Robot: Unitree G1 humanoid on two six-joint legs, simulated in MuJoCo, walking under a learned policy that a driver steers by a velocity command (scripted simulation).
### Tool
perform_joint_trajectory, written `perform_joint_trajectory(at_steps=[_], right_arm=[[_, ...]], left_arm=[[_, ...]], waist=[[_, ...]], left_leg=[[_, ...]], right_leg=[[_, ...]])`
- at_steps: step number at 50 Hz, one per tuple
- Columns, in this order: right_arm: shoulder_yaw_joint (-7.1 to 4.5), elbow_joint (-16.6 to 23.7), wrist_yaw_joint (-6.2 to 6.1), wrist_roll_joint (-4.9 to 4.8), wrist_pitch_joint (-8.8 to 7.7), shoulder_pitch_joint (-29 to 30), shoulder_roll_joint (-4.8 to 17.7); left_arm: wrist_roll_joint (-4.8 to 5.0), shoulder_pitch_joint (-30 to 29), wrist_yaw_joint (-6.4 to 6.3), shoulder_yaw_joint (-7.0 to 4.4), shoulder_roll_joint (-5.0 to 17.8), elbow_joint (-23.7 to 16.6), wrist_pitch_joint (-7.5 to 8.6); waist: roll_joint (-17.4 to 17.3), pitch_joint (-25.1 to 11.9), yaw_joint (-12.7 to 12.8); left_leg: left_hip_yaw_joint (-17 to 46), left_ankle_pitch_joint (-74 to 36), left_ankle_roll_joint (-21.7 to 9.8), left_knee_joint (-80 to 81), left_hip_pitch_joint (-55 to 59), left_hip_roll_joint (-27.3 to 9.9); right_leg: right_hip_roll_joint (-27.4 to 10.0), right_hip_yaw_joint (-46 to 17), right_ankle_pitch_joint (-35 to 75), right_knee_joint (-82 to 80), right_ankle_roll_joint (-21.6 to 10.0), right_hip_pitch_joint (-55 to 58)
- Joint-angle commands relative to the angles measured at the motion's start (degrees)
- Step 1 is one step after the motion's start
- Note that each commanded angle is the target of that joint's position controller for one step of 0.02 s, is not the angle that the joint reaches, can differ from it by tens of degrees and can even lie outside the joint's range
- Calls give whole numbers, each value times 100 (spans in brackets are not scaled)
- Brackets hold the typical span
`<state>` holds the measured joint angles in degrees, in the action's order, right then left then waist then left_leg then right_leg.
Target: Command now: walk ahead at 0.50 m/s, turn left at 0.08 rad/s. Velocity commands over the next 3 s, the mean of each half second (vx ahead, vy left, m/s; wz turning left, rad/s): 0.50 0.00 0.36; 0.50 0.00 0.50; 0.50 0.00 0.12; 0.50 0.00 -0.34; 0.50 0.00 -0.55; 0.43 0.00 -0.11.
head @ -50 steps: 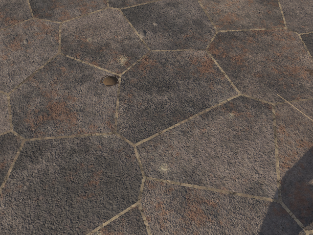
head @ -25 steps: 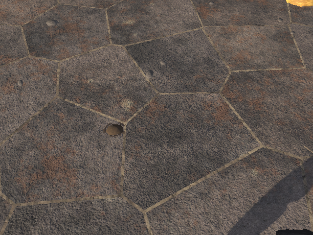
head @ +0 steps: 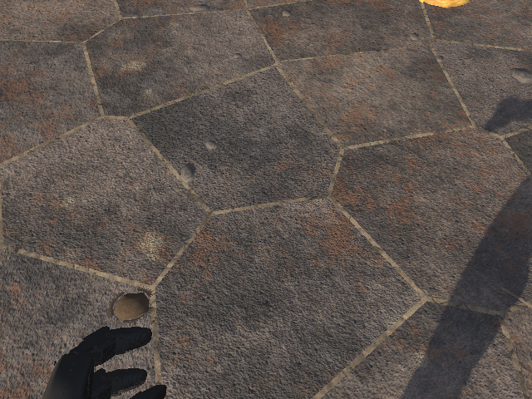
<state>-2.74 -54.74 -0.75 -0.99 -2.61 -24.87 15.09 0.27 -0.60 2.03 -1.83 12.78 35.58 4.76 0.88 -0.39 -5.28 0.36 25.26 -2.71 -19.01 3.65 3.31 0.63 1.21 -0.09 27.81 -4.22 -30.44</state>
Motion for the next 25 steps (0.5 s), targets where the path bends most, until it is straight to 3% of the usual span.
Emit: perform_joint_trajectory(at_steps=[1, 2, 3, 4, 5, 6, 8, 9, 11, 13, 16, 18, 22, 24, 25], right_arm=[[-99, 499, -9, 111, -16, 334, 744], [146, 442, 88, 125, -128, -647, -4], [-48, 352, 126, -25, -210, -243, 715], [-156, 650, 123, -164, -237, 452, 970], [-156, 731, 87, -152, -224, 805, 880], [-183, 731, 60, -64, -178, 873, 806], [-174, 637, 30, -61, -22, 538, 529], [-164, 632, 17, -53, 42, 504, 413], [-183, 764, -11, -33, 114, 720, 385], [-199, 882, -4, -9, 106, 1009, 398], [-164, 1035, 116, 1, 38, 1465, 308], [-111, 1203, 197, 18, 21, 1913, 222], [-103, 1578, 337, 1, 48, 2472, 296], [-158, 1701, 391, 7, 66, 2407, 419], [-226, 1680, 403, 8, 79, 2133, 543]], left_arm=[[-129, 2338, -94, -480, 1268, 205, 45], [-17, 2580, -68, -538, 1560, 363, 44], [16, 2721, -120, -443, 1025, 391, -7], [1, 2131, -172, -379, 928, 357, -7], [-29, 1679, -180, -343, 829, 343, 10], [-67, 1397, -153, -306, 670, 361, 50], [-103, 1146, -114, -294, 522, 446, 151], [-86, 1122, -106, -304, 538, 518, 195], [-109, 1127, -131, -354, 702, 659, 239], [-121, 1250, -189, -388, 796, 807, 226], [-91, 1315, -252, -396, 882, 952, 189], [-57, 1500, -278, -416, 981, 1062, 162], [59, 1849, -276, -491, 1175, 1288, 12], [108, 1780, -297, -536, 1321, 1304, -77], [125, 1709, -330, -559, 1404, 1278, -118]], waist=[[-43, -1523, 1444], [1367, -2431, 1049], [723, -2213, 1358], [576, -1100, 1233], [180, -560, 1027], [119, -201, 833], [319, -86, 498], [303, -31, 444], [253, 121, 399], [206, 188, 468], [194, 263, 607], [135, 377, 789], [142, 553, 935], [290, 443, 771], [413, 215, 590]], left_leg=[[318, -4536, -269, -3103, -1792, -931], [344, 465, 22, -5156, -3950, 11], [918, 806, -2, -5615, -4584, -185], [770, 208, 1, -5539, -4846, -442], [619, -276, 31, -5218, -4664, -702], [583, -526, 79, -4937, -4453, -833], [626, -823, 142, -4675, -3817, -1011], [619, -902, 178, -4598, -3757, -1045], [680, -1302, 261, -4301, -4008, -1089], [730, -1943, 318, -3833, -4300, -1071], [431, -2908, 290, -2768, -4102, -985], [184, -3174, 245, -2250, -3962, -935], [-40, -2487, 32, -1737, -4272, -844], [-312, -1810, -171, -1649, -3981, -628], [-513, -1486, -294, -1671, -3515, -417]], right_leg=[[-971, -1119, 486, 229, -743, 3895], [-2477, -3693, -361, -112, -1718, 5879], [-2322, -3997, -1482, -583, -1514, 5645], [-2124, -3097, -1496, -895, -1188, 4616], [-1883, -2487, -1173, -1163, -1015, 3691], [-1701, -2045, -857, -1403, -928, 3020], [-1486, -1423, -658, -1822, -817, 2248], [-1489, -1170, -466, -1964, -828, 2044], [-1521, -743, -157, -2141, -830, 1915], [-1477, -344, 124, -2169, -764, 2088], [-1253, 348, 384, -2131, -546, 2181], [-1306, 565, 314, -2129, -496, 2303], [-1653, 705, 638, -1742, -404, 3267], [-1754, 833, 1989, -1203, -283, 3567], [-1742, 924, 3023, -697, -211, 3622]])
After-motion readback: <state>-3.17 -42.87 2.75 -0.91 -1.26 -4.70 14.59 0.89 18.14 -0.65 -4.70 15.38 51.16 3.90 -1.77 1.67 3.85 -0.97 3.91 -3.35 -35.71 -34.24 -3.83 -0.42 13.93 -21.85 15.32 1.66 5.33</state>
